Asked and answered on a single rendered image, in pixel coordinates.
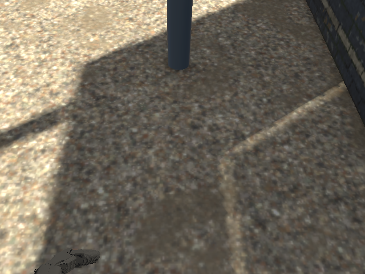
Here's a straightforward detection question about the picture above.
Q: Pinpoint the left robot hand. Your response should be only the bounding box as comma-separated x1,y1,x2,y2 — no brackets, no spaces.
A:
34,248,100,274

